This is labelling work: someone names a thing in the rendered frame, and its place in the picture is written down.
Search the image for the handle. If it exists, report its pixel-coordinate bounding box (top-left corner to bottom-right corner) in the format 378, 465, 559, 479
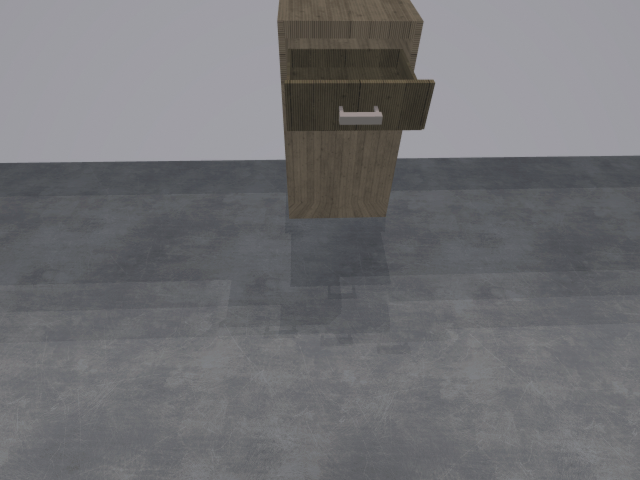
339, 106, 383, 125

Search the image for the drawer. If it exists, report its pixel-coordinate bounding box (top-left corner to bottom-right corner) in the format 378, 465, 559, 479
284, 49, 435, 131

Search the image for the cabinet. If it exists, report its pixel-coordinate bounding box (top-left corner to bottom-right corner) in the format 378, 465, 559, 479
277, 0, 424, 219

